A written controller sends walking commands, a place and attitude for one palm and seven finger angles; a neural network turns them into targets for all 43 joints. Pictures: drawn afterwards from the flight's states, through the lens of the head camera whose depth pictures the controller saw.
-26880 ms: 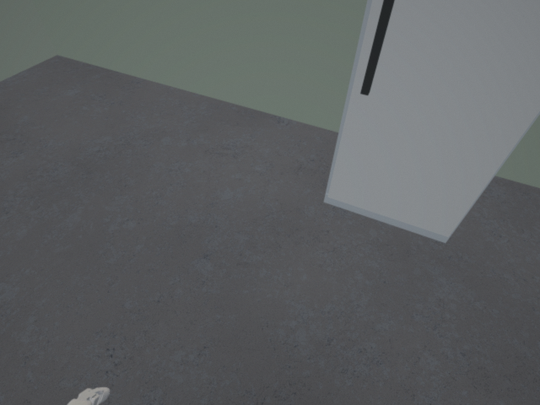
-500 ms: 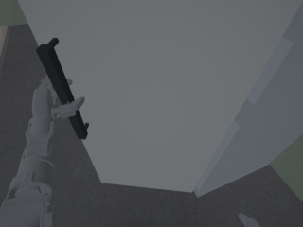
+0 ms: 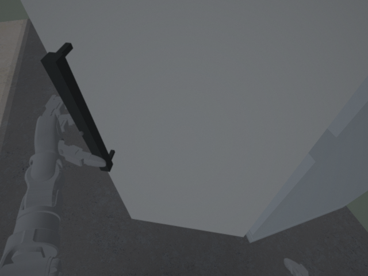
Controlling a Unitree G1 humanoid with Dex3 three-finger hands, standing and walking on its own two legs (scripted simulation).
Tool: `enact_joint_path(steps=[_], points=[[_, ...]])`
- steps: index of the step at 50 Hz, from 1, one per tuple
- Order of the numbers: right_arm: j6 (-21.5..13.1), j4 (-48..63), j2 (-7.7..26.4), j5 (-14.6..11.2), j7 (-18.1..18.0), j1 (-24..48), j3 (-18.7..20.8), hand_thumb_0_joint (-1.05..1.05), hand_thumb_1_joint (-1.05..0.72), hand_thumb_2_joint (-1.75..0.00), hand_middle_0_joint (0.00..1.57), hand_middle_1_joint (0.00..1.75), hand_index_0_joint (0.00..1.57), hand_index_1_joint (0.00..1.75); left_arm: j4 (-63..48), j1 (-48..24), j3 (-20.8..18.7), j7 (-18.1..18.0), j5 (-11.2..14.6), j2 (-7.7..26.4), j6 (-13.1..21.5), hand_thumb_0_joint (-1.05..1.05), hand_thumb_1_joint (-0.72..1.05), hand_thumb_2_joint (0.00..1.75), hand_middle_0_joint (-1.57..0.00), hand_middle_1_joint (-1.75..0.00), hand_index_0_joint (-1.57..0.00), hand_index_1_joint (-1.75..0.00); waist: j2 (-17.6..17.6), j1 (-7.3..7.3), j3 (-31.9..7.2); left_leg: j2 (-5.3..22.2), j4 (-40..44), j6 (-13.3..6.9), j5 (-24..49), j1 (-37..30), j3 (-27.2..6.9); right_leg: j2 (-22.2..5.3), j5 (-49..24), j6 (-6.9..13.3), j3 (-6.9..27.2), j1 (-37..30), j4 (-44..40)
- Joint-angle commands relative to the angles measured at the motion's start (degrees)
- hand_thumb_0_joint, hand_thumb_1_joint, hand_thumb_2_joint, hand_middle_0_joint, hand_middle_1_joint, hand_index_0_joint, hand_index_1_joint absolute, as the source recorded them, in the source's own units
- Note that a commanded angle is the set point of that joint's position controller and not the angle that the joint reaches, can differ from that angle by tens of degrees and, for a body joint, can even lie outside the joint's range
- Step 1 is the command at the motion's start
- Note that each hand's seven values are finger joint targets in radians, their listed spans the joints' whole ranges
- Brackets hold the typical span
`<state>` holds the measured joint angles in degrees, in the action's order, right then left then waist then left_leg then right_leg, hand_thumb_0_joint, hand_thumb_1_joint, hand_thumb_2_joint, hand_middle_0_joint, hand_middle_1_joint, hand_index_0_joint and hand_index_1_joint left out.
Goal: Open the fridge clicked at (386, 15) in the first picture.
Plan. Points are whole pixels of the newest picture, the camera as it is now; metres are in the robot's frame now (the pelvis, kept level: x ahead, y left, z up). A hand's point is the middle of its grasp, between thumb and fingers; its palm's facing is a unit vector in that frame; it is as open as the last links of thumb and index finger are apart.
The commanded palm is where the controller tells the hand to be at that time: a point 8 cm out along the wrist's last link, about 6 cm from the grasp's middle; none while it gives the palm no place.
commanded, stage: slip the hand off the handle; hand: left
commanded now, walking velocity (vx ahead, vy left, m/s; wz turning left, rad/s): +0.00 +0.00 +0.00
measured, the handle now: (91, 120) +0.42 +0.24 +0.10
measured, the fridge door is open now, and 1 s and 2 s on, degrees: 63 63 63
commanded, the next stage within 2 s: draw the hand back to the body in 1.24 s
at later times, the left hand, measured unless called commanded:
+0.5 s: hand (39, 141) +0.36 +0.33 +0.10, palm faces +0.28 -0.93 -0.23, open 14.6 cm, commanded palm +0.33 +0.37 +0.11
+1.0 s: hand (25, 175) +0.28 +0.32 +0.09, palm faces +0.29 -0.93 -0.23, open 14.6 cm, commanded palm +0.25 +0.36 +0.11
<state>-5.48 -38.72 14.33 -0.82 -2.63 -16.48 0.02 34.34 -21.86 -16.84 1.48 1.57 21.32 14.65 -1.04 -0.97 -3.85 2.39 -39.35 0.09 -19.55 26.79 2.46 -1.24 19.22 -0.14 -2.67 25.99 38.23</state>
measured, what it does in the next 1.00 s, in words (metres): stands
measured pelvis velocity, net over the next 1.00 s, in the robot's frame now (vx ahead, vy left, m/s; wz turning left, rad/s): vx -0.02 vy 0.02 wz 0.02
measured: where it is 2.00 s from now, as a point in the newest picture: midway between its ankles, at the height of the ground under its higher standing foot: outside the picture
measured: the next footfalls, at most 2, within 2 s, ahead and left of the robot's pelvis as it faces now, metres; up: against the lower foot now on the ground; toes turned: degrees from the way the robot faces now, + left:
none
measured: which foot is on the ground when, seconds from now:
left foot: down 0.00-1.00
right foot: down 0.00-1.00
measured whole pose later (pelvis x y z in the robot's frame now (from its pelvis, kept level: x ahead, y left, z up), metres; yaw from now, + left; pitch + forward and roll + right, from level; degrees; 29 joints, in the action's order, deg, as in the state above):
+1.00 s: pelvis -0.02 +0.02 -0.01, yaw +1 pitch +6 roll -2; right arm -6.6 -35.0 14.1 -1.6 -4.7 -15.8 -1.4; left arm 19.9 -4.9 -23.4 10.7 8.4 24.9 14.2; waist -1.0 1.0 -4.5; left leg 1.8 -45.5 -1.3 -21.5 30.2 1.4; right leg -1.9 19.9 -1.3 -3.4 27.5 41.6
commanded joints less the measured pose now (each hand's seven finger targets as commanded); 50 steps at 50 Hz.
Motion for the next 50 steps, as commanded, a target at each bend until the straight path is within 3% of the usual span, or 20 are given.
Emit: enact_joint_path(steps=[1,3,6,7,14,15,16,19,20,26,27,29,31,33,35,38,39,41,47,50], points=[[-0.6,6.8,9.2,-0.2,-1.7,-0.5,2.9,0.0,-0.9,-0.9,0.2,0.3,0.2,0.3,-8.7,-19.5,-9.2,0.6,0.1,21.0,2.0,0.0,-0.55,0.2,-0.25,-1.15,-0.25,-1.15,1.1,0.56,-13.5,-2.4,3.7,-2.2,16.5,-5.0,-0.4,1.6,-18.7,1.0,1.0,-6.8,-3.9],[-0.7,7.7,8.5,-0.3,-1.6,-0.3,2.9,0.0,-0.9,-0.9,0.2,0.3,0.2,0.3,-11.5,-19.0,-7.7,2.2,1.1,18.9,2.9,0.0,-0.55,0.2,-0.25,-1.15,-0.25,-1.15,-1.6,1.22,-17.2,-2.7,3.2,-2.1,19.0,-7.4,-0.2,1.8,-20.6,1.3,1.1,-7.8,-3.3],[-0.7,7.2,8.8,0.0,-1.8,-1.3,3.1,0.0,-0.9,-0.9,0.2,0.3,0.2,0.3,-13.5,-19.6,-9.6,4.2,2.3,20.8,4.8,0.0,-0.55,0.2,-0.25,-1.15,-0.25,-1.15,-2.1,0.72,-19.8,-2.3,1.6,-2.1,23.0,-9.3,-0.8,2.4,-23.1,1.3,1.0,-7.6,-2.2],[-0.8,7.4,8.7,-0.1,-1.6,-1.2,3.0,0.0,-0.9,-0.9,0.2,0.3,0.2,0.3,-12.8,-18.3,-8.8,5.1,2.8,19.7,5.2,0.0,-0.55,0.2,-0.25,-1.15,-0.25,-1.15,-2.1,0.68,-19.7,-2.4,1.5,-2.1,23.1,-9.0,-0.7,2.5,-23.5,1.2,1.1,-7.4,-2.1],[-0.2,7.2,9.7,-0.9,-2.2,-1.4,3.0,0.0,-0.9,-0.9,0.2,0.3,0.2,0.3,-8.0,-18.4,-10.1,9.8,4.3,22.5,3.1,0.0,-0.55,0.2,-0.25,-1.15,-0.25,-1.15,-2.6,-0.45,-14.7,-2.5,1.4,-2.0,17.2,-5.8,-0.9,2.2,-18.7,1.0,0.9,-3.5,-2.9],[-0.1,7.2,9.9,-0.8,-2.4,-1.8,3.1,0.0,-0.9,-0.9,0.2,0.3,0.2,0.3,-7.1,-18.2,-12.0,10.2,4.3,24.7,3.0,0.0,-0.55,0.2,-0.25,-1.15,-0.25,-1.15,-1.7,0.01,-15.1,-2.5,1.5,-2.0,16.8,-5.2,-1.2,2.3,-18.0,1.1,0.9,-3.9,-2.8],[0.1,7.5,10.0,-0.7,-2.5,-1.7,3.0,0.0,-0.9,-0.9,0.2,0.3,0.2,0.3,-7.5,-18.2,-13.0,10.3,4.4,25.9,3.2,0.0,-0.55,0.2,-0.25,-1.15,-0.25,-1.15,-3.1,0.38,-15.0,-2.5,1.3,-2.2,17.3,-5.2,-1.3,2.3,-18.2,1.3,1.0,-4.0,-2.5],[-0.1,7.7,9.7,-0.6,-2.7,-1.8,2.8,0.0,-0.9,-0.9,0.2,0.3,0.2,0.3,-9.0,-21.5,-11.9,11.2,4.4,25.7,4.8,0.0,-0.55,0.2,-0.25,-1.15,-0.25,-1.15,-5.0,-0.4,-16.6,-2.5,0.9,-2.0,16.2,-6.2,-1.9,2.6,-15.4,1.3,0.8,-1.9,-2.2],[-0.1,7.3,10.0,-0.6,-2.8,-2.1,2.8,0.0,-0.9,-0.9,0.2,0.3,0.2,0.3,-7.4,-22.4,-12.9,11.3,4.4,27.1,5.3,0.0,-0.55,0.2,-0.25,-1.15,-0.25,-1.15,-3.5,-0.87,-15.7,-2.4,0.7,-2.1,15.2,-5.7,-2.1,2.7,-14.4,1.3,0.8,-1.2,-2.3],[0.1,7.0,10.7,-0.4,-3.0,-3.1,2.7,0.0,-0.9,-0.9,0.2,0.3,0.2,0.3,-3.8,-21.3,-16.1,13.2,4.6,31.6,6.8,0.0,-0.55,0.2,-0.25,-1.15,-0.25,-1.15,-6.1,0.18,-18.0,-2.3,0.0,-1.9,15.1,-5.2,-2.5,2.8,-13.0,1.6,0.7,-1.0,-1.4],[0.1,7.4,10.6,-0.5,-2.9,-3.0,2.6,0.0,-0.9,-0.9,0.2,0.3,0.2,0.3,-3.6,-21.0,-15.6,13.7,4.5,31.2,6.7,0.0,-0.55,0.2,-0.25,-1.15,-0.25,-1.15,-6.2,0.1,-18.3,-2.3,0.2,-1.9,14.9,-5.3,-2.7,2.9,-12.3,1.5,0.5,-0.3,-1.3],[-0.2,8.5,10.3,-0.7,-2.7,-2.6,2.9,0.0,-0.9,-0.9,0.2,0.3,0.2,0.3,-5.4,-17.3,-12.4,14.7,5.6,26.6,5.8,0.0,-0.55,0.2,-0.25,-1.15,-0.25,-1.15,-6.7,0.5,-19.0,-2.0,0.4,-1.6,15.9,-6.7,-2.9,3.0,-12.2,1.6,0.1,0.2,-1.4],[-0.3,9.7,10.2,-0.8,-2.4,-2.6,3.1,0.0,-0.9,-0.9,0.2,0.3,0.2,0.3,-7.5,-11.5,-12.4,15.1,6.8,24.8,5.0,0.0,-0.55,0.2,-0.25,-1.15,-0.25,-1.15,-6.8,1.69,-19.6,-1.8,0.6,-1.4,18.6,-7.8,-3.2,3.3,-12.9,1.9,-0.4,-0.6,-1.3],[-0.4,10.4,10.2,-0.9,-2.0,-2.1,3.1,0.0,-0.9,-0.9,0.2,0.3,0.2,0.3,-10.7,-7.2,-13.5,14.8,7.8,24.8,4.3,0.0,-0.55,0.2,-0.25,-1.15,-0.25,-1.15,-5.5,2.3,-19.2,-1.6,0.9,-1.3,19.0,-7.6,-3.4,3.4,-13.0,1.8,-0.7,-0.8,-1.2],[-0.6,11.0,10.1,-1.1,-1.9,-1.0,3.1,0.0,-0.9,-0.9,0.2,0.3,0.2,0.3,-13.7,-6.7,-12.9,13.7,8.5,23.2,3.7,0.0,-0.55,0.2,-0.25,-1.15,-0.25,-1.15,-3.7,1.65,-16.0,-1.5,1.6,-1.3,16.3,-6.4,-3.7,3.5,-11.0,1.5,-1.1,0.5,-1.5],[-1.1,12.0,9.8,-1.0,-1.9,0.1,2.8,0.0,-0.9,-0.9,0.2,0.3,0.2,0.3,-17.9,-1.7,-15.5,11.3,8.7,24.3,3.4,0.0,-0.55,0.2,-0.25,-1.15,-0.25,-1.15,-2.7,2.74,-14.4,-1.5,2.6,-1.3,14.8,-5.2,-3.9,3.5,-9.9,1.6,-1.3,-0.5,-1.3],[-1.3,12.1,9.6,-0.9,-1.9,0.7,2.7,0.0,-0.9,-0.9,0.2,0.3,0.2,0.3,-19.7,-2.2,-14.4,10.7,8.5,22.9,3.5,0.0,-0.55,0.2,-0.25,-1.15,-0.25,-1.15,-3.4,2.32,-14.2,-1.7,2.6,-1.3,14.1,-5.4,-3.7,3.4,-9.4,1.5,-1.3,-0.1,-1.2],[-1.7,12.3,9.5,-0.7,-2.1,1.4,2.6,0.0,-0.9,-0.9,0.2,0.3,0.2,0.3,-24.1,-1.6,-15.4,9.3,7.7,24.5,4.0,0.0,-0.55,0.2,-0.25,-1.15,-0.25,-1.15,-6.0,2.71,-13.8,-1.5,2.8,-1.1,13.2,-5.6,-3.9,3.4,-7.8,1.8,-1.1,-0.2,-1.0],[-3.8,11.7,8.7,-0.6,-3.0,3.5,1.8,0.0,-0.9,-0.9,0.2,0.3,0.2,0.3,-30.0,-1.0,-10.4,8.8,7.6,19.6,3.7,0.0,-0.55,0.2,-0.25,-1.15,-0.25,-1.15,-8.7,1.28,-12.8,-1.3,3.6,-0.6,8.6,-7.8,-5.2,3.2,-4.8,1.7,-1.2,1.7,-1.4],[-4.9,11.0,8.7,-0.8,-3.6,4.0,1.6,0.0,-0.9,-0.9,0.2,0.3,0.2,0.3,-28.4,1.0,-8.7,9.6,8.5,17.3,2.1,0.0,-0.55,0.2,-0.25,-1.15,-0.25,-1.15,-6.4,1.11,-10.9,-1.4,4.2,-0.5,5.6,-7.4,-5.6,3.0,-3.9,1.6,-1.4,2.0,-2.1]])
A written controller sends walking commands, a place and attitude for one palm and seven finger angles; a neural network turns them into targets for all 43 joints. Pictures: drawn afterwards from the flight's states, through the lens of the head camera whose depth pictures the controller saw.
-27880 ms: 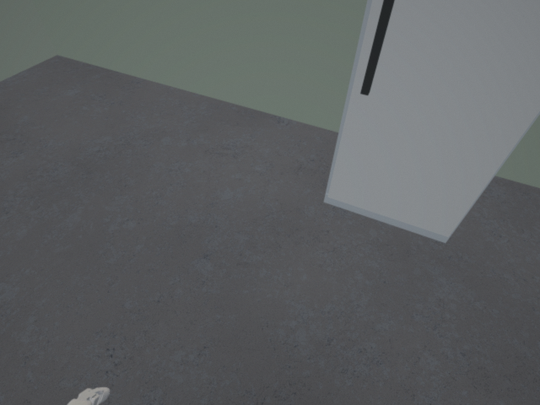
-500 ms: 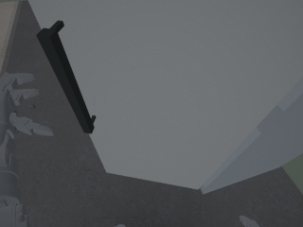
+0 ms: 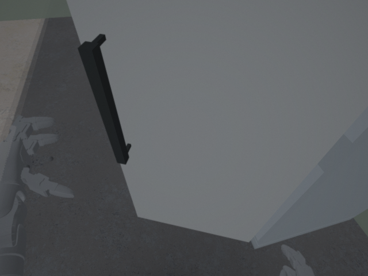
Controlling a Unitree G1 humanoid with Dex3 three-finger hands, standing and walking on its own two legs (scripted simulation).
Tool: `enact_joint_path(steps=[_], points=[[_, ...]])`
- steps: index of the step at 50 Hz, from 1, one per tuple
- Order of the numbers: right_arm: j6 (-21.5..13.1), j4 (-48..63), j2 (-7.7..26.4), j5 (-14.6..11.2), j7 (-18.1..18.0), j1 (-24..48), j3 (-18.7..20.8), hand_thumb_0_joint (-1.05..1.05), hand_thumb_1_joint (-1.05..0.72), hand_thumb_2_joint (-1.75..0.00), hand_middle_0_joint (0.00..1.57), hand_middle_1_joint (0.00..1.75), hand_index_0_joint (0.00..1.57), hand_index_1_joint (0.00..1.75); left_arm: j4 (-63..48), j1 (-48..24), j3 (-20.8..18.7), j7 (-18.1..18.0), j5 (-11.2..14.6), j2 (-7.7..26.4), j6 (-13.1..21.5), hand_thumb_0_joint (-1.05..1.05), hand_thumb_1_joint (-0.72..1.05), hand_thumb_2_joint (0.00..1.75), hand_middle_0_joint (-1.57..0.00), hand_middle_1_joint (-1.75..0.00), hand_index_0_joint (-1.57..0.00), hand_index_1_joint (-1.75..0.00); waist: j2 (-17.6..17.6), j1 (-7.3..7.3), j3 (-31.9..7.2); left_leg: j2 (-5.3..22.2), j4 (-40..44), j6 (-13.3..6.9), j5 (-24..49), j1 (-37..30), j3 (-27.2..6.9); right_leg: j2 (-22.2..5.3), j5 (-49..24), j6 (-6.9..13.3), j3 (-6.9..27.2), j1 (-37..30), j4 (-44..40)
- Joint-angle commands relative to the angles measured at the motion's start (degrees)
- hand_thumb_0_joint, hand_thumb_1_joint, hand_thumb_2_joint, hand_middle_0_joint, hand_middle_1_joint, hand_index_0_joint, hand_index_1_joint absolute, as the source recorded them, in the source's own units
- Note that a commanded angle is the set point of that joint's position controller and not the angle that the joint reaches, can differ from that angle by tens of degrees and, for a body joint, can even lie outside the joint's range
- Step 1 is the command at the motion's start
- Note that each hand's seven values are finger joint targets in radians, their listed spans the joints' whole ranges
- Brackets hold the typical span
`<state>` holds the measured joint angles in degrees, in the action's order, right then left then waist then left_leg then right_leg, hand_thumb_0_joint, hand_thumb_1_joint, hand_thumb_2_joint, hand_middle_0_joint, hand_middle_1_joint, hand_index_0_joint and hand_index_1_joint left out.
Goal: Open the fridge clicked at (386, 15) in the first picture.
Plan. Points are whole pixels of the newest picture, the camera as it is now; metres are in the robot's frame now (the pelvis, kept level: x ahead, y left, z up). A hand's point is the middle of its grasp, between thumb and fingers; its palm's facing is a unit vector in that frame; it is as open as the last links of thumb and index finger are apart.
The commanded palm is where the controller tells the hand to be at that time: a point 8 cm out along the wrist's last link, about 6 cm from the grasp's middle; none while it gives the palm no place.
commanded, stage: slip the hand off the handle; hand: left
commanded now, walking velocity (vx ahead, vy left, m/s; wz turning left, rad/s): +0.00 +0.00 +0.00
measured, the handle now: (114, 111) +0.44 +0.21 +0.11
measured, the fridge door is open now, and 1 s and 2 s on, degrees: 63 63 63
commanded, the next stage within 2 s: draw the hand back to the body in 0.24 s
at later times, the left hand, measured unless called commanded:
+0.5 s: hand (43, 175) +0.25 +0.27 +0.13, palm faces +0.22 -0.97 +0.03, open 14.7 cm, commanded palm +0.22 +0.32 +0.13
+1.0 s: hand (27, 185) +0.22 +0.28 +0.15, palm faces +0.44 -0.86 -0.25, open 14.0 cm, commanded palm +0.17 +0.30 +0.17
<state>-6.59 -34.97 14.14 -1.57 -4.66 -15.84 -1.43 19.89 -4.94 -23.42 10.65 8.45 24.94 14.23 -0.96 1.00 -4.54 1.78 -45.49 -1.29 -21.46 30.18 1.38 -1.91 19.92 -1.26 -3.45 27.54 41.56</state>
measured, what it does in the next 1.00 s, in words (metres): stands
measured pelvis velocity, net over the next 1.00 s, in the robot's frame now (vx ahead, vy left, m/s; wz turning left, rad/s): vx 0.00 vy -0.02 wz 0.03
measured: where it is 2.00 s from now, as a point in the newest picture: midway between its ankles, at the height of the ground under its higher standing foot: outside the picture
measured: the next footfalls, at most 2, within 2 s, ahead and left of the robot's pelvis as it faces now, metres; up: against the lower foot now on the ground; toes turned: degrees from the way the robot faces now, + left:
none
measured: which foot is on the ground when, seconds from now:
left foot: down 0.00-1.00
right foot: down 0.00-1.00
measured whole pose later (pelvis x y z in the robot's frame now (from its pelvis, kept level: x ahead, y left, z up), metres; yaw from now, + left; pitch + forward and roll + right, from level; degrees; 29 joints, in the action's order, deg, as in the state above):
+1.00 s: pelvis +0.00 -0.02 +0.02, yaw +2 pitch -1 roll -1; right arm -16.5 -37.4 14.7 -1.6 -6.9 -12.9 -2.4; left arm -4.3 11.8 -22.5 2.1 10.6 21.7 1.9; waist -2.3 4.1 -1.6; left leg 1.8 -36.4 0.5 -17.6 17.7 -0.3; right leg -1.4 17.7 0.2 -5.3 15.3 34.1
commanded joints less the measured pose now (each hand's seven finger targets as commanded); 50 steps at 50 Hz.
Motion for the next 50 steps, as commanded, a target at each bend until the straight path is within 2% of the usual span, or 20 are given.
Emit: enact_joint_path(steps=[1,7,9,12,18,19,20,22,24,26,28,31,34,36,40,43,44,45,47,50], points=[[-3.9,7.3,9.2,-0.1,-1.8,3.1,3.0,0.0,-0.9,-0.9,0.2,0.3,0.2,0.3,-13.5,-14.2,-3.2,0.7,1.9,14.6,1.9,0.0,-0.55,0.2,-0.25,-1.15,-0.25,-1.15,-4.9,-0.44,-10.4,-0.9,10.3,0.6,7.5,-10.0,-4.4,3.6,-4.7,2.8,-0.5,-0.7,-5.8],[-5.1,8.9,8.2,-0.3,-1.4,4.9,2.7,0.0,-0.9,-0.9,0.2,0.3,0.2,0.3,-18.8,-5.8,-4.3,1.4,2.6,13.9,0.3,0.0,-0.55,0.2,-0.25,-1.15,-0.25,-1.15,-5.3,1.92,-11.8,-1.5,10.0,0.7,13.2,-10.6,-3.3,3.2,-9.0,3.0,-0.6,-4.7,-5.8],[-5.6,9.3,7.9,-0.2,-1.1,5.3,2.6,0.0,-0.9,-0.9,0.2,0.3,0.2,0.3,-22.5,-3.4,-3.2,1.2,3.1,12.2,0.9,0.0,-0.55,0.2,-0.25,-1.15,-0.25,-1.15,-4.7,1.75,-11.8,-1.5,9.7,0.8,14.9,-11.4,-3.1,3.4,-10.5,2.8,-0.8,-4.9,-5.6],[-6.0,9.3,7.8,0.0,-0.8,5.5,2.7,0.0,-0.9,-0.9,0.2,0.3,0.2,0.3,-24.8,1.9,-5.4,0.4,3.8,12.8,1.2,0.0,-0.55,0.2,-0.25,-1.15,-0.25,-1.15,-4.6,2.29,-10.3,-1.6,9.4,0.7,15.1,-10.4,-2.6,3.3,-11.6,2.7,-0.6,-5.6,-5.7],[-6.8,7.3,8.2,-0.5,-2.4,6.0,2.1,0.0,-0.9,-0.9,0.2,0.3,0.2,0.3,-21.4,-7.0,-4.8,0.5,3.5,13.7,0.5,0.0,-0.55,0.2,-0.25,-1.15,-0.25,-1.15,-2.4,-0.35,-3.4,-2.0,10.1,0.1,4.9,-7.0,-2.4,2.7,-2.3,2.1,0.7,-1.7,-8.4],[-8.1,6.8,8.8,-2.2,-3.8,7.1,1.5,0.0,-0.9,-0.9,0.2,0.3,0.2,0.3,-18.6,-10.8,-6.0,6.8,17.2,7.2,-1.7,0.0,-0.55,0.2,-0.25,-1.15,-0.25,-1.15,-1.4,-1.58,-8.1,-2.2,10.6,0.4,3.6,-10.1,-2.5,2.1,-2.1,2.5,2.3,-7.5,-11.0],[-9.2,6.6,8.7,-2.6,-4.9,8.3,1.1,0.0,-0.9,-0.9,0.2,0.3,0.2,0.3,-19.6,-13.0,-7.6,10.3,18.1,12.1,-2.4,0.0,-0.55,0.2,-0.25,-1.15,-0.25,-1.15,-2.7,-0.33,-8.6,-2.0,10.5,0.1,3.8,-10.6,-2.5,1.9,-2.4,2.4,2.9,-9.3,-11.5],[-10.5,6.9,8.9,-2.4,-6.2,8.2,0.7,0.0,-0.9,-0.9,0.2,0.3,0.2,0.3,-21.1,-13.6,-10.4,14.8,19.8,16.5,-4.1,0.0,-0.55,0.2,-0.25,-1.15,-0.25,-1.15,-5.4,0.7,-13.8,-2.2,10.1,-0.2,8.1,-12.2,-2.8,1.1,-7.9,2.5,4.3,-13.6,-10.9],[-11.5,7.0,8.2,-2.0,-6.3,7.4,0.5,0.0,-0.9,-0.9,0.2,0.3,0.2,0.3,-20.2,-12.5,-8.5,15.3,15.4,17.4,-5.9,0.0,-0.55,0.2,-0.25,-1.15,-0.25,-1.15,-5.1,1.27,-11.1,-1.8,11.2,-0.5,10.8,-12.4,-2.7,1.4,-10.5,2.3,2.9,-11.7,-10.2],[-12.1,7.5,8.1,-1.6,-5.2,6.4,0.8,0.0,-0.9,-0.9,0.2,0.3,0.2,0.3,-18.2,-5.6,-8.6,14.0,13.3,16.8,-7.9,0.0,-0.55,0.2,-0.25,-1.15,-0.25,-1.15,-4.3,2.29,-7.7,-1.6,11.7,-0.5,12.2,-11.2,-2.7,1.4,-11.4,2.3,2.5,-10.7,-10.2],[-12.1,8.1,8.0,-2.0,-4.2,6.6,0.8,0.0,-0.9,-0.9,0.2,0.3,0.2,0.3,-16.9,-1.4,-8.5,13.2,13.7,14.7,-9.9,0.0,-0.55,0.2,-0.25,-1.15,-0.25,-1.15,-3.1,2.51,-4.6,-1.6,12.3,-0.2,11.5,-10.0,-2.5,1.3,-10.7,2.1,2.1,-10.2,-10.8],[-12.4,9.5,8.1,-2.2,-3.2,7.5,1.2,0.0,-0.9,-0.9,0.2,0.3,0.2,0.3,-19.3,3.7,-10.8,12.6,16.8,12.9,-11.6,0.0,-0.55,0.2,-0.25,-1.15,-0.25,-1.15,-0.2,3.73,-6.4,-1.7,12.0,0.0,12.9,-10.6,-2.2,1.0,-12.4,2.0,2.3,-12.9,-11.2],[-12.7,10.3,8.0,-2.3,-2.7,7.1,1.4,0.0,-0.9,-0.9,0.2,0.3,0.2,0.3,-24.0,5.5,-11.8,11.5,17.4,12.7,-12.0,0.0,-0.55,0.2,-0.25,-1.15,-0.25,-1.15,1.7,3.78,-7.2,-1.9,12.1,-0.1,13.8,-11.1,-1.8,1.2,-13.7,1.3,1.9,-12.7,-11.1],[-13.0,10.3,8.0,-2.0,-2.5,7.3,1.6,0.0,-0.9,-0.9,0.2,0.3,0.2,0.3,-27.8,6.8,-12.3,10.2,16.5,13.4,-11.5,0.0,-0.55,0.2,-0.25,-1.15,-0.25,-1.15,-0.1,3.92,-6.6,-1.7,12.0,-0.3,14.6,-12.1,-1.4,1.2,-14.9,1.4,2.2,-12.5,-10.9],[-14.1,9.9,7.5,-2.1,-3.0,6.9,1.3,0.0,-0.9,-0.9,0.2,0.3,0.2,0.3,-35.5,2.9,-8.7,8.4,14.7,11.4,-10.2,0.0,-0.48,0.24,-0.25,-1.11,-0.25,-1.11,-6.0,2.53,-5.7,-1.9,13.2,-0.3,12.6,-14.7,-1.9,1.7,-11.5,1.9,1.3,-10.4,-11.3],[-14.8,8.6,7.7,-2.1,-4.0,7.1,1.0,0.0,-0.9,-0.9,0.2,0.3,0.2,0.3,-35.9,1.4,-8.4,8.1,14.7,11.7,-10.3,0.0,-0.37,0.29,-0.24,-1.04,-0.24,-1.04,-3.8,1.84,-3.6,-1.7,13.8,-0.5,9.5,-14.3,-2.6,1.6,-7.7,1.7,1.5,-9.8,-12.8],[-13.9,6.9,8.0,0.1,-3.5,8.4,1.7,0.0,-0.9,-0.9,0.2,0.3,0.2,0.3,-37.0,-2.4,-9.9,-2.7,4.1,20.1,-8.9,0.0,-0.33,0.31,-0.24,-1.02,-0.24,-1.02,-3.9,3.05,1.7,-1.9,14.2,-0.6,7.4,-11.8,-2.1,0.7,-3.4,1.9,3.8,-8.0,-17.7],[-13.8,6.9,7.2,0.3,-3.2,8.6,1.6,0.0,-0.9,-0.9,0.2,0.3,0.2,0.3,-34.4,2.1,-5.3,-7.1,3.2,11.7,-9.1,0.0,-0.3,0.32,-0.24,-1.0,-0.24,-1.0,-1.7,1.56,3.2,-1.9,15.0,-0.4,5.2,-12.4,-1.9,0.0,-0.5,1.8,2.9,-7.4,-18.2],[-13.2,6.2,6.9,0.3,-3.1,8.8,1.5,0.0,-0.9,-0.9,0.2,0.3,0.2,0.3,-34.7,6.5,-2.5,-11.1,1.0,8.0,-9.0,0.0,-0.22,0.36,-0.24,-0.96,-0.24,-0.96,-0.7,1.75,3.1,-1.6,15.7,-0.6,4.0,-13.8,-1.9,-0.1,0.5,1.8,2.4,-7.7,-17.9],[-12.1,6.1,6.2,0.8,-2.5,9.2,1.4,0.0,-0.9,-0.9,0.2,0.3,0.2,0.3,-40.8,11.4,-2.0,-14.8,-1.2,7.8,-7.6,0.0,-0.12,0.41,-0.24,-0.89,-0.24,-0.89,-5.9,2.75,-2.0,-1.7,17.9,-0.6,5.9,-16.8,-1.8,-0.2,-3.3,2.0,1.7,-12.6,-16.0]])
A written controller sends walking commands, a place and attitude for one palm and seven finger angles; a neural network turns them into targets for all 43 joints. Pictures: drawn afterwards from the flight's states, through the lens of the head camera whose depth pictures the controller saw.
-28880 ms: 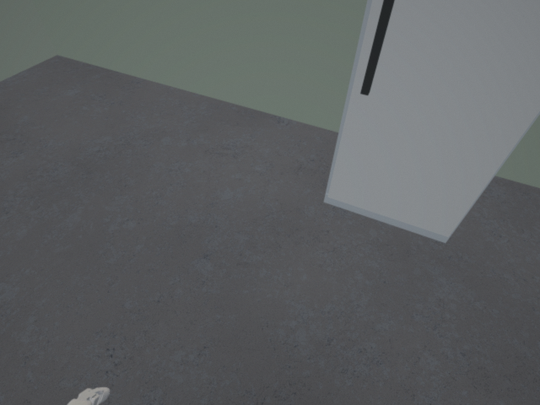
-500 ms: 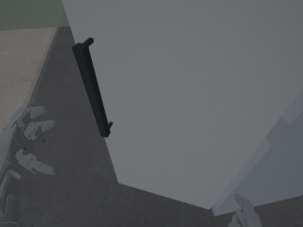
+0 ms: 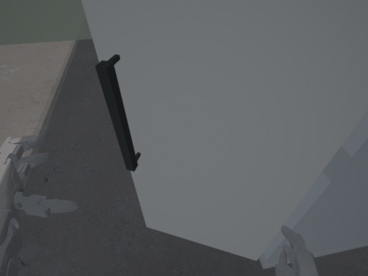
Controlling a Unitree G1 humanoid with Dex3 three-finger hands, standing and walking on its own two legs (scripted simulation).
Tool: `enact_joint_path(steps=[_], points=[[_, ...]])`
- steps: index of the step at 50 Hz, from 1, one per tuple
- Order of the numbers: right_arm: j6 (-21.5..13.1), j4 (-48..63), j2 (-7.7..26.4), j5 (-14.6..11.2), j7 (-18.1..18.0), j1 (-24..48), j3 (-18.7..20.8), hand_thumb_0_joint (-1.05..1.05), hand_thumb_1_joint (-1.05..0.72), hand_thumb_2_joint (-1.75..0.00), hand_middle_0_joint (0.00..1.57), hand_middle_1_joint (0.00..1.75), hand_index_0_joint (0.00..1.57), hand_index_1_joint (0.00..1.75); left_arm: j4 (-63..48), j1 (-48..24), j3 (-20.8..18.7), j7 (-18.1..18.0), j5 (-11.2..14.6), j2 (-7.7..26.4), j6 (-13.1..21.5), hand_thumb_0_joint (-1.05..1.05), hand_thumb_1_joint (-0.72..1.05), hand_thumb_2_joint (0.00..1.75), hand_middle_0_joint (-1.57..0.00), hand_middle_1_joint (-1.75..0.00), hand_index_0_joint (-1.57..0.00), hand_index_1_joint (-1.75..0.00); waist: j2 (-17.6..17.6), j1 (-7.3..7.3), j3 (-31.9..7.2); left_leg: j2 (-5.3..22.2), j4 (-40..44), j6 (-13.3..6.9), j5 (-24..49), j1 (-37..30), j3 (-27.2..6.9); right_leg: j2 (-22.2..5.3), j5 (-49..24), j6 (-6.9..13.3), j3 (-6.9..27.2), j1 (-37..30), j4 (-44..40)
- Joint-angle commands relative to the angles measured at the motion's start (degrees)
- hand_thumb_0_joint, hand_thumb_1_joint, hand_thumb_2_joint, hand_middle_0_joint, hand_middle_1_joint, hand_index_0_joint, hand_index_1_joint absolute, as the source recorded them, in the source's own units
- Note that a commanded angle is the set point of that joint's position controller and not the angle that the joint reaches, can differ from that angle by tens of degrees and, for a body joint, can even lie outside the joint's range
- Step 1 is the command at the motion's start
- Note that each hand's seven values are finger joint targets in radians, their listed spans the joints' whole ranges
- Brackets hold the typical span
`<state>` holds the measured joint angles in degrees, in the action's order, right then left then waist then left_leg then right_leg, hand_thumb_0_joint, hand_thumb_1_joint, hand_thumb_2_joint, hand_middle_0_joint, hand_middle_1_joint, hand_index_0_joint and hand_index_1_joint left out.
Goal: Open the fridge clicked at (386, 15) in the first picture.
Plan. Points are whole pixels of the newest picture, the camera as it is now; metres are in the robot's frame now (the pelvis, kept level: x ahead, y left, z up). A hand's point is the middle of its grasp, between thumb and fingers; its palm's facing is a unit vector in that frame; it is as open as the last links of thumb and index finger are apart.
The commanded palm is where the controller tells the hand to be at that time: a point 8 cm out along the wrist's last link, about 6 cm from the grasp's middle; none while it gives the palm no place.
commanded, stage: draw the hand back to the body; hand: left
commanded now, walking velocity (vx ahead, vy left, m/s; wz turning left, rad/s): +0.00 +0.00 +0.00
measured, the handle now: (125, 121) +0.45 +0.22 +0.10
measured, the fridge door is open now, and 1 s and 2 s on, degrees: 63 63 63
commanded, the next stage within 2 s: step back with the hand held close in 0.94 s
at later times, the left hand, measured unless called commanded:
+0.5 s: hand (40, 173) +0.22 +0.29 +0.16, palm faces +0.45 -0.81 -0.36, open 9.3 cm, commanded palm +0.17 +0.32 +0.18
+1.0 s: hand (39, 176) +0.21 +0.28 +0.17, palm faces +0.47 -0.80 -0.37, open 7.4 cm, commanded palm +0.16 +0.31 +0.19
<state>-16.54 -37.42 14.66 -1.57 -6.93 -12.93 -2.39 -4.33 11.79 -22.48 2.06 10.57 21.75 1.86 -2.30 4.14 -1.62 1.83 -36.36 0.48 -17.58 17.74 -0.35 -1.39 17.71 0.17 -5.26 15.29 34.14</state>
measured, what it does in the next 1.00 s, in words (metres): stands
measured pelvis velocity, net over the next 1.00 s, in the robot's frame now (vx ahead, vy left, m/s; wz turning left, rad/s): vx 0.02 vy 0.01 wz -0.03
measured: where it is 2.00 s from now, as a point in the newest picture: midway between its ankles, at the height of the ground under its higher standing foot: outside the picture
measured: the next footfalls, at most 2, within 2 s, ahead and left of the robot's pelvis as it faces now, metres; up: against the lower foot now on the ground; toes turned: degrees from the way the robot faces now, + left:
none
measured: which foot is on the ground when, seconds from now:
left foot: down 0.00-1.00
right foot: down 0.00-1.00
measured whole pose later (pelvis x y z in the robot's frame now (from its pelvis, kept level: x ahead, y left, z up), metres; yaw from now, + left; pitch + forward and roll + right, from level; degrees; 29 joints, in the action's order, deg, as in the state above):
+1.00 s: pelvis +0.02 +0.01 +0.02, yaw -1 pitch -5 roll +0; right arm -8.2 -38.1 12.6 0.6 -5.1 -11.9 -1.6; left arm -20.3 24.2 -19.8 -6.4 4.0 19.7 2.9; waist -2.8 4.8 1.0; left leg 0.9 -24.9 -0.2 -14.3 5.2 1.8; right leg -2.0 14.4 -0.8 -3.4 4.1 23.9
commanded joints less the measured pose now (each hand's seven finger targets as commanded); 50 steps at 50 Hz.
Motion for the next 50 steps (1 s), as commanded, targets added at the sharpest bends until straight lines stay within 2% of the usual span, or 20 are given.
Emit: enact_joint_path(steps=[1,2,3,4,7,12,15,16,19,22,24,26,28,32,33,38,44,46,47,50], points=[[-1.9,8.1,6.0,1.0,-0.1,6.3,2.6,0.0,-0.9,-0.9,0.2,0.3,0.2,0.3,-17.9,-3.7,-4.0,-7.2,-3.9,12.1,5.2,0.0,-0.08,0.43,-0.23,-0.87,-0.23,-0.87,-3.1,0.1,-6.7,-1.5,9.2,-2.5,4.1,-5.1,-0.1,-0.6,-3.2,0.7,3.4,-2.2,-8.7],[-1.5,8.3,5.8,1.1,0.0,6.5,2.5,0.0,-0.9,-0.9,0.2,0.3,0.2,0.3,-19.3,-3.1,-3.7,-7.8,-4.3,11.8,5.4,0.0,-0.04,0.44,-0.23,-0.85,-0.23,-0.85,-3.5,0.03,-7.1,-1.4,9.5,-2.5,5.2,-5.8,-0.1,-0.6,-4.5,0.7,3.4,-2.6,-8.6],[-1.2,8.4,5.5,1.1,0.1,6.7,2.5,0.0,-0.9,-0.9,0.2,0.3,0.2,0.3,-20.2,-2.8,-3.3,-8.3,-4.6,11.4,5.5,0.0,-0.01,0.46,-0.23,-0.83,-0.23,-0.83,-1.6,-0.11,-6.9,-1.2,9.8,-2.5,5.9,-6.1,-0.2,-0.5,-5.0,0.6,3.2,-3.1,-8.6],[-1.0,8.3,5.6,1.2,0.1,6.9,2.5,0.0,-0.9,-0.9,0.2,0.3,0.2,0.3,-21.4,-3.7,-3.9,-8.8,-5.1,12.3,5.8,0.0,0.03,0.48,-0.23,-0.81,-0.23,-0.81,-1.6,-0.1,-7.1,-1.1,10.4,-2.5,6.3,-6.6,-0.2,-0.3,-5.4,0.6,3.1,-3.4,-8.7],[0.0,8.0,5.4,1.4,0.0,7.2,2.6,0.0,-0.9,-0.9,0.2,0.3,0.2,0.3,-21.2,-0.7,-5.0,-9.7,-5.7,12.6,5.6,0.0,0.14,0.53,-0.23,-0.75,-0.23,-0.75,0.3,0.13,-5.2,-1.0,11.5,-2.6,9.1,-6.8,0.1,-0.3,-8.3,0.6,2.9,-5.0,-9.3],[2.2,7.8,4.8,1.3,0.3,8.1,2.5,0.0,-0.9,-0.9,0.2,0.3,0.2,0.3,-20.5,1.3,-4.1,-9.4,-6.1,10.6,5.1,0.0,0.32,0.62,-0.22,-0.64,-0.22,-0.64,-0.7,0.15,-0.6,-0.8,13.3,-2.2,10.5,-7.5,0.3,-0.2,-9.0,0.7,2.6,-5.5,-10.8],[2.7,8.2,4.5,1.3,0.8,8.2,2.6,0.0,-0.9,-0.9,0.2,0.3,0.2,0.3,-23.3,1.2,-3.0,-9.2,-6.4,9.5,5.3,0.0,0.43,0.67,-0.22,-0.58,-0.22,-0.58,-3.1,0.08,-1.5,-0.6,14.0,-1.9,11.6,-9.4,0.1,-0.1,-9.2,0.8,2.5,-6.3,-10.9],[2.7,8.2,4.9,1.6,0.7,8.4,2.7,0.0,-0.9,-0.9,0.2,0.3,0.2,0.3,-23.8,2.3,-3.5,-9.2,-6.4,10.1,5.2,0.0,0.47,0.69,-0.22,-0.55,-0.22,-0.55,-2.5,0.52,-1.9,-0.6,14.1,-2.1,13.2,-9.6,0.0,-0.1,-10.4,0.8,2.5,-7.2,-11.2],[2.7,8.5,4.7,1.8,1.1,8.0,2.8,0.0,-0.9,-0.9,0.2,0.3,0.2,0.3,-27.5,2.5,-2.9,-9.4,-6.7,9.8,5.4,0.0,0.57,0.74,-0.21,-0.49,-0.21,-0.49,-3.4,0.46,-3.8,-0.5,14.3,-1.7,16.0,-11.5,-0.1,0.1,-12.2,0.7,2.3,-8.3,-11.0],[3.1,8.7,4.6,1.9,1.2,8.1,2.8,0.0,-0.9,-0.9,0.2,0.3,0.2,0.3,-26.5,5.4,-3.9,-9.4,-6.6,9.9,5.1,0.0,0.68,0.8,-0.21,-0.43,-0.21,-0.43,0.7,0.62,-1.8,-0.4,14.7,-1.8,15.7,-10.4,0.1,0.2,-12.7,0.6,2.0,-8.8,-11.6],[3.6,8.9,4.4,1.9,1.2,8.0,2.9,0.0,-0.9,-0.9,0.2,0.3,0.2,0.3,-27.9,5.9,-5.1,-9.4,-6.5,10.7,5.2,0.0,0.75,0.83,-0.21,-0.38,-0.21,-0.38,0.2,0.89,-2.7,-0.6,14.8,-1.7,16.5,-10.8,0.3,0.3,-13.4,0.7,2.1,-9.7,-11.5],[4.0,9.0,4.5,2.0,1.2,8.3,3.0,0.0,-0.9,-0.9,0.2,0.3,0.2,0.3,-27.7,7.2,-5.7,-9.2,-6.4,10.8,5.1,0.0,0.83,0.87,-0.2,-0.34,-0.2,-0.34,-0.3,1.15,-1.7,-0.6,14.9,-1.6,17.0,-10.6,0.5,0.3,-14.1,0.8,2.1,-9.9,-12.1],[4.3,9.2,3.9,2.0,1.4,8.3,2.9,0.0,-0.9,-0.9,0.2,0.3,0.2,0.3,-29.5,7.5,-5.2,-9.1,-6.5,10.1,5.2,0.0,0.9,0.9,-0.2,-0.3,-0.2,-0.3,-3.1,0.98,-1.9,-0.7,14.6,-1.5,17.7,-11.3,1.1,0.0,-15.0,0.7,2.3,-10.0,-12.0],[4.8,9.0,4.2,2.1,1.5,7.9,2.9,0.0,-0.9,-0.9,0.2,0.3,0.2,0.3,-29.1,6.7,-3.9,-9.1,-6.7,8.9,4.8,0.0,0.9,0.9,-0.2,-0.3,-0.2,-0.3,-3.0,0.36,-0.9,-0.5,15.2,-1.3,17.5,-11.5,0.7,0.2,-14.0,0.7,2.1,-9.5,-12.6],[4.9,9.1,4.2,2.0,1.5,8.0,3.0,0.0,-0.9,-0.9,0.2,0.3,0.2,0.3,-28.9,6.3,-4.1,-9.1,-6.6,9.1,4.8,0.0,0.9,0.9,-0.2,-0.3,-0.2,-0.3,-1.6,0.42,-1.0,-0.5,15.2,-1.4,17.0,-11.6,0.8,0.4,-13.7,0.6,2.1,-9.2,-12.6],[5.4,9.2,4.2,2.2,1.3,8.2,3.0,0.0,-0.9,-0.9,0.2,0.3,0.2,0.3,-28.0,6.4,-4.7,-9.2,-6.6,9.8,4.5,0.0,0.9,0.9,-0.2,-0.3,-0.2,-0.3,-0.3,0.65,-1.2,-0.8,15.5,-1.8,15.9,-11.5,0.9,0.3,-13.6,0.5,2.2,-9.8,-13.0],[5.3,9.2,3.9,2.3,1.1,8.6,2.9,0.0,-0.9,-0.9,0.2,0.3,0.2,0.3,-29.4,5.5,-4.6,-9.2,-6.7,9.8,4.8,0.0,0.9,0.9,-0.2,-0.3,-0.2,-0.3,-2.1,0.69,-2.1,-1.3,15.4,-1.9,15.9,-12.4,1.3,0.3,-13.9,0.5,2.3,-10.4,-13.5],[5.3,8.8,4.1,2.4,1.1,8.9,2.9,0.0,-0.9,-0.9,0.2,0.3,0.2,0.3,-28.5,6.3,-4.9,-9.3,-6.8,10.2,4.6,0.0,0.9,0.9,-0.2,-0.3,-0.2,-0.3,-2.5,0.86,-0.9,-1.1,15.6,-1.9,15.6,-12.2,1.3,0.4,-13.6,0.5,2.4,-10.0,-14.1],[5.3,8.9,3.9,2.3,1.2,8.8,2.8,0.0,-0.9,-0.9,0.2,0.3,0.2,0.3,-28.9,5.8,-3.9,-9.2,-6.8,9.2,4.7,0.0,0.9,0.9,-0.2,-0.3,-0.2,-0.3,-2.9,0.56,-0.5,-1.1,15.8,-1.8,15.6,-12.1,1.2,0.3,-13.5,0.5,2.3,-10.1,-13.9],[5.4,8.9,3.8,2.3,1.0,9.1,2.9,0.0,-0.9,-0.9,0.2,0.3,0.2,0.3,-28.0,5.6,-4.3,-9.2,-6.6,9.5,4.7,0.0,0.9,0.9,-0.2,-0.3,-0.2,-0.3,-0.5,0.62,0.3,-1.2,16.1,-1.9,13.7,-12.0,1.4,0.7,-11.8,0.3,2.3,-9.4,-14.5]])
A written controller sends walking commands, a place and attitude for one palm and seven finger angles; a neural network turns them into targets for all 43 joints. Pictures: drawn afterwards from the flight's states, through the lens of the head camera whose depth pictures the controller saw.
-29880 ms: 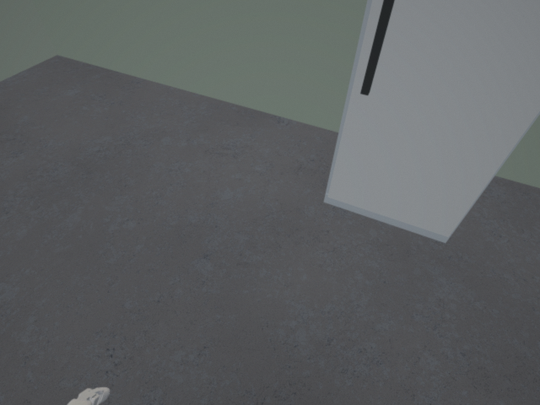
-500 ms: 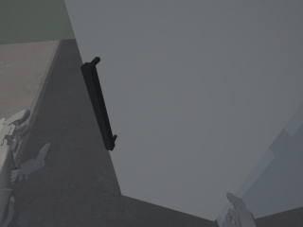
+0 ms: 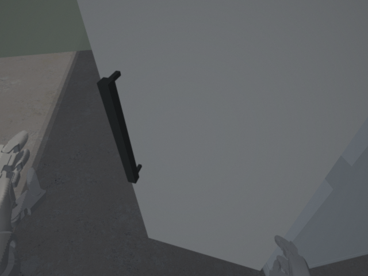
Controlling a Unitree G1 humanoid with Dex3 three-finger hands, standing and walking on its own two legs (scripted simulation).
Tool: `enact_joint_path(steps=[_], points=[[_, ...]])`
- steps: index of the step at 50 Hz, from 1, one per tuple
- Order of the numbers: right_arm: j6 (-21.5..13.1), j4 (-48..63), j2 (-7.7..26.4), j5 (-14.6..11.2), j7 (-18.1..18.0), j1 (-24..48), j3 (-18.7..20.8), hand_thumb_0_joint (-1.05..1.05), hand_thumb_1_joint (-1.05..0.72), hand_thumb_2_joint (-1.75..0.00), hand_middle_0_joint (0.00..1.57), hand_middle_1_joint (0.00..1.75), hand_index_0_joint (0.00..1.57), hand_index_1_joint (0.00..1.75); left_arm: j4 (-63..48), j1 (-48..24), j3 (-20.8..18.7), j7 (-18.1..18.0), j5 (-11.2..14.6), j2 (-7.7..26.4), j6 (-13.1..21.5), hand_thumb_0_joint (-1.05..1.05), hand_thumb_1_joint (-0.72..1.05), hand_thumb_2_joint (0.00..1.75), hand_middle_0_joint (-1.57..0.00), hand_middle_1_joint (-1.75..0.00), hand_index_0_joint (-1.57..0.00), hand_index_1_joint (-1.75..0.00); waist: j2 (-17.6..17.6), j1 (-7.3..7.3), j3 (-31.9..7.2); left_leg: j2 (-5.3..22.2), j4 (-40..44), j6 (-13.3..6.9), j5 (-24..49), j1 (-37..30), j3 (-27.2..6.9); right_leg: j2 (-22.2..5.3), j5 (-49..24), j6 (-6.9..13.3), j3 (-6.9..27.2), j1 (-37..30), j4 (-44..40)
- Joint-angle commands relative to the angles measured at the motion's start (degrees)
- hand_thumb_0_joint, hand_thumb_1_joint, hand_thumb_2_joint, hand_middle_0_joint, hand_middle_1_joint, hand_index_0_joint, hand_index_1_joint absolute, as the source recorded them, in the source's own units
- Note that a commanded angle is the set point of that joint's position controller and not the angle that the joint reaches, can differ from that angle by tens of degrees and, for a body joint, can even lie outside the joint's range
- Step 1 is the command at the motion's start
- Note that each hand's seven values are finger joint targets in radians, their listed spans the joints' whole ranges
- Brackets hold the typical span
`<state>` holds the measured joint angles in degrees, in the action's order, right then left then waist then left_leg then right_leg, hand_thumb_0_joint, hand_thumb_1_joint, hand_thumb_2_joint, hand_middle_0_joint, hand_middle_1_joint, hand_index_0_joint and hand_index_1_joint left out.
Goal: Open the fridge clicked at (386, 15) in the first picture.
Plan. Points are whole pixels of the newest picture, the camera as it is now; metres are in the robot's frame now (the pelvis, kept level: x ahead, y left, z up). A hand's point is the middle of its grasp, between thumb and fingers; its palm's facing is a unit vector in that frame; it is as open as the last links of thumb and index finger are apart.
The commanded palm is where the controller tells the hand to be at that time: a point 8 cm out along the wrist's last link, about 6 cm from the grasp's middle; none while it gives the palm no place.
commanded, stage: step back with the hand held close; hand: left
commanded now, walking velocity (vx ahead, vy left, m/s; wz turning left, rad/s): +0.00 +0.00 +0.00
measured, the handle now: (126, 134) +0.42 +0.22 +0.08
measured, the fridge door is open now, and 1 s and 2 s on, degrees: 63 63 63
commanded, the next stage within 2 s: stop stepping back and stand still in 1.24 s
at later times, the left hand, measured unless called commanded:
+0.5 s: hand (21, 211) +0.15 +0.29 +0.16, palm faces +0.39 -0.78 -0.49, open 7.4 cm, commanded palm +0.09 +0.32 +0.17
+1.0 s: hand out of the picture +0.05 +0.32 +0.18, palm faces +0.54 -0.71 -0.45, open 7.4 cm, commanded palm -0.02 +0.34 +0.17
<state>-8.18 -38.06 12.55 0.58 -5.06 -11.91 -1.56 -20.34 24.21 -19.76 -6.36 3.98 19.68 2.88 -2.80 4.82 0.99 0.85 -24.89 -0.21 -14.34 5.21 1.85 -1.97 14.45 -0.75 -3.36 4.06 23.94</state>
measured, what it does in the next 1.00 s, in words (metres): walks backwards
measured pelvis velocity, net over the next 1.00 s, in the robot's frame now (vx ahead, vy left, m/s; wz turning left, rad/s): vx -0.13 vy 0.03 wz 0.09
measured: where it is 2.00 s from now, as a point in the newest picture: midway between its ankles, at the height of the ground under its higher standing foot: outside the picture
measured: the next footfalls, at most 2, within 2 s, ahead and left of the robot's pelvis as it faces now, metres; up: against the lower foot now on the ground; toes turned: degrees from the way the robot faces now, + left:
right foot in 1.08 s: -0.23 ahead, -0.10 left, +0.00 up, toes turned +2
left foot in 1.20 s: -0.04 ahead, +0.11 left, +0.00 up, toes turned +2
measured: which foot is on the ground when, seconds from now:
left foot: down 0.00-1.00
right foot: down 0.00-0.82, up 0.84-1.00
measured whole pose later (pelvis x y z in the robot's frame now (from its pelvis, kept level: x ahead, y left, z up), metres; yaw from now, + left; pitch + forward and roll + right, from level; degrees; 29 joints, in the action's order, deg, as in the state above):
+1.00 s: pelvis -0.13 +0.03 -0.01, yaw +5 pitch +1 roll -5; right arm -8.7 -35.7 10.1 0.6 -3.2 -15.4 0.3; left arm -29.8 28.1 -28.4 -8.6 1.1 25.8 16.6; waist -1.3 0.0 -0.7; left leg 1.6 -30.5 -3.3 -3.7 28.4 -1.4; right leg 4.9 25.9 0.1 -1.5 13.8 44.7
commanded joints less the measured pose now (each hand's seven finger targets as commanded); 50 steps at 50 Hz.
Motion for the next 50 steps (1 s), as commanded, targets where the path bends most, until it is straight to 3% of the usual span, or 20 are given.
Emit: enact_joint_path(steps=[1,3,4,5,8,13,19,24,27,30,34,37,39,40,41,42,43,45,47,50], points=[[-3.0,9.3,6.3,0.2,-0.9,8.0,2.2,0.0,-0.9,-0.9,0.2,0.3,0.2,0.3,-11.3,-6.5,-7.3,-0.6,-0.1,11.8,3.7,0.0,0.9,0.9,-0.2,-0.3,-0.2,-0.3,0.9,0.01,-2.0,-0.2,4.8,-1.3,10.6,0.7,-1.0,1.3,-8.6,1.3,0.3,1.7,-4.7],[-3.2,9.8,5.9,0.2,-0.7,8.6,1.9,0.0,-0.9,-0.9,0.2,0.3,0.2,0.3,-14.2,-10.5,-3.5,-0.3,-0.3,9.2,4.2,0.0,0.9,0.9,-0.2,-0.3,-0.2,-0.3,-0.5,-0.59,-2.8,-0.5,4.6,-1.6,9.8,-0.1,-0.6,0.9,-8.3,1.0,0.7,1.9,-4.5],[-1.6,12.2,7.2,-0.5,-0.4,9.0,1.7,0.0,-0.9,-0.9,0.2,0.3,0.2,0.3,-17.1,-17.1,-11.4,-1.2,-0.7,17.4,6.8,0.0,0.9,0.9,-0.2,-0.3,-0.2,-0.3,1.3,-2.49,1.8,0.6,2.0,-2.5,6.1,5.2,-1.4,-1.7,-9.2,0.9,5.3,7.1,-8.2],[-0.5,10.6,6.3,-0.1,-0.5,8.6,1.8,0.0,-0.9,-0.9,0.2,0.3,0.2,0.3,-10.9,-9.5,-7.9,-0.7,-0.7,12.5,7.0,0.0,0.9,0.9,-0.2,-0.3,-0.2,-0.3,5.3,-2.92,1.3,0.3,0.1,-2.6,5.4,5.2,-2.0,-3.3,-8.7,1.2,5.9,8.5,-9.0],[1.5,11.8,6.4,0.1,-0.1,7.7,2.4,0.0,-0.9,-0.9,0.2,0.3,0.2,0.3,-11.1,-3.3,-6.6,-0.6,-1.3,10.9,7.2,0.0,0.9,0.9,-0.2,-0.3,-0.2,-0.3,5.4,-3.04,-2.5,0.4,-2.2,-2.1,10.1,4.9,-1.5,-5.2,-15.8,1.6,5.6,8.1,-7.1],[4.1,14.8,6.8,-0.3,-0.1,7.2,3.3,0.0,-0.9,-0.9,0.2,0.3,0.2,0.3,-17.4,3.8,-9.8,-1.4,-0.8,13.4,8.5,0.0,0.9,0.9,-0.2,-0.3,-0.2,-0.3,1.4,-3.11,-10.6,1.9,-0.8,-1.8,20.0,5.0,-2.1,-3.3,-21.5,0.5,3.1,3.6,-1.3],[4.6,16.7,7.0,-0.6,-0.7,6.4,3.8,0.0,-0.9,-0.9,0.2,0.3,0.2,0.3,-22.1,5.6,-12.5,-2.2,-0.7,15.6,10.0,0.0,0.9,0.9,-0.2,-0.3,-0.2,-0.3,-1.6,-3.03,-12.2,3.5,1.6,-2.4,20.0,9.5,-4.3,-0.6,-21.6,-0.3,2.5,1.2,3.6],[3.2,16.6,8.1,-0.7,-0.9,6.0,4.1,0.0,-0.9,-0.9,0.2,0.3,0.2,0.3,-19.5,5.5,-12.4,-2.3,-1.3,14.2,10.8,0.0,0.9,0.9,-0.2,-0.3,-0.2,-0.3,-4.9,-2.95,-8.3,6.1,6.3,-4.4,4.0,21.9,-7.1,1.2,-14.2,-0.7,2.7,-2.7,8.8],[2.2,16.2,8.5,-0.9,-0.9,5.5,4.3,0.0,-0.9,-0.9,0.2,0.3,0.2,0.3,-17.4,3.6,-12.1,-2.3,-2.1,13.2,11.3,0.0,0.9,0.9,-0.2,-0.3,-0.2,-0.3,-3.0,-3.37,-5.5,6.7,8.0,-5.4,-12.2,30.9,-8.4,1.0,-10.7,-0.5,4.1,-5.2,10.3],[1.4,15.9,8.8,-0.8,-0.6,5.1,4.4,0.0,-0.9,-0.9,0.2,0.3,0.2,0.3,-16.5,0.4,-11.0,-2.2,-3.1,12.2,12.1,0.0,0.9,0.9,-0.2,-0.3,-0.2,-0.3,-0.8,-3.8,-1.5,5.9,6.0,-5.9,-24.9,36.3,-8.7,0.1,1.7,0.1,6.6,-1.4,7.3],[0.1,15.0,7.8,-0.3,-0.2,3.7,4.2,0.0,-0.9,-0.9,0.2,0.3,0.2,0.3,-19.5,-2.4,-10.5,-2.6,-3.4,13.5,13.5,0.0,0.9,0.9,-0.2,-0.3,-0.2,-0.3,4.6,-4.36,-0.9,1.9,-3.7,-3.8,-21.3,26.4,-6.7,-4.1,16.2,2.8,11.4,13.2,-2.9],[-0.5,13.2,6.6,-0.1,-0.1,3.0,3.5,0.0,-0.9,-0.9,0.2,0.3,0.2,0.3,-22.6,-1.9,-10.8,-3.5,-2.6,14.9,14.5,0.0,0.9,0.9,-0.2,-0.3,-0.2,-0.3,5.7,-5.02,-4.0,0.0,-9.5,-2.2,-12.4,14.5,-4.9,-6.8,13.4,4.1,11.4,22.1,-5.0],[-1.0,13.3,7.2,-0.1,-0.2,3.1,3.5,0.0,-0.9,-0.9,0.2,0.3,0.2,0.3,-24.2,-2.1,-11.6,-3.9,-2.5,15.3,15.2,0.0,0.9,0.9,-0.2,-0.3,-0.2,-0.3,0.9,-5.09,-5.2,1.6,-4.2,-2.7,-14.4,15.6,-7.8,-4.3,12.0,2.7,8.3,20.5,-0.8],[-1.4,13.8,7.8,-0.1,-0.4,3.5,3.6,0.0,-0.9,-0.9,0.2,0.3,0.2,0.3,-24.4,-1.7,-12.2,-3.9,-2.7,15.2,15.5,0.0,0.9,0.9,-0.2,-0.3,-0.2,-0.3,-4.8,-4.87,-4.6,4.3,2.6,-3.9,-21.6,21.6,-11.6,-1.1,13.1,1.2,6.4,16.1,4.2],[-2.1,14.1,8.9,0.1,-0.9,4.7,3.9,0.0,-0.9,-0.9,0.2,0.3,0.2,0.3,-24.5,-1.4,-13.6,-3.8,-3.3,15.3,15.9,0.0,0.9,0.9,-0.2,-0.3,-0.2,-0.3,-13.5,-4.22,-4.9,9.5,13.1,-6.3,-30.4,32.2,-18.7,3.6,7.9,-0.3,3.6,5.1,15.9],[-2.6,14.2,8.8,0.2,-0.9,4.6,4.3,0.0,-0.9,-0.9,0.2,0.3,0.2,0.3,-24.2,-1.0,-14.8,-3.8,-4.3,15.0,16.2,0.0,0.9,0.9,-0.2,-0.3,-0.2,-0.3,-18.3,-3.49,-6.5,14.6,19.2,-8.6,-36.2,40.5,-24.0,6.9,3.2,-1.1,1.9,-4.1,29.0],[-2.8,13.9,7.9,0.4,-0.6,4.2,4.7,0.0,-0.9,-0.9,0.2,0.3,0.2,0.3,-24.2,-2.2,-15.2,-3.6,-4.3,15.7,16.2,0.0,0.9,0.9,-0.2,-0.3,-0.2,-0.3,-15.5,-3.6,-6.2,15.8,18.9,-9.5,-31.2,40.2,-23.8,6.7,4.4,-0.8,3.1,-3.2,34.3],[-3.7,13.0,7.8,0.3,0.3,3.9,5.7,0.0,-0.9,-0.9,0.2,0.3,0.2,0.3,-22.6,-0.5,-15.3,-3.2,-3.9,15.0,16.9,0.0,0.9,0.9,-0.2,-0.3,-0.2,-0.3,-10.8,-3.45,-7.7,14.7,14.8,-8.9,-23.0,32.9,-19.9,7.1,8.9,-0.1,3.4,0.9,31.7],[-4.0,12.1,7.2,-0.1,1.1,3.4,5.7,0.0,-0.9,-0.9,0.2,0.3,0.2,0.3,-17.6,5.7,-13.7,-2.6,-2.9,12.8,16.4,0.0,0.9,0.9,-0.2,-0.3,-0.2,-0.3,-9.8,-3.55,-6.3,13.2,15.0,-7.4,-21.8,28.0,-17.3,7.4,12.8,0.6,1.5,3.9,24.1],[-3.7,10.0,6.5,0.2,1.7,3.8,4.9,0.0,-0.9,-0.9,0.2,0.3,0.2,0.3,-17.8,5.7,-11.0,-2.0,-0.6,12.2,15.4,0.0,0.9,0.9,-0.2,-0.3,-0.2,-0.3,-9.0,-3.67,-6.9,12.0,14.3,-2.9,-15.5,17.0,-15.7,6.4,15.9,2.4,1.0,7.2,4.6]])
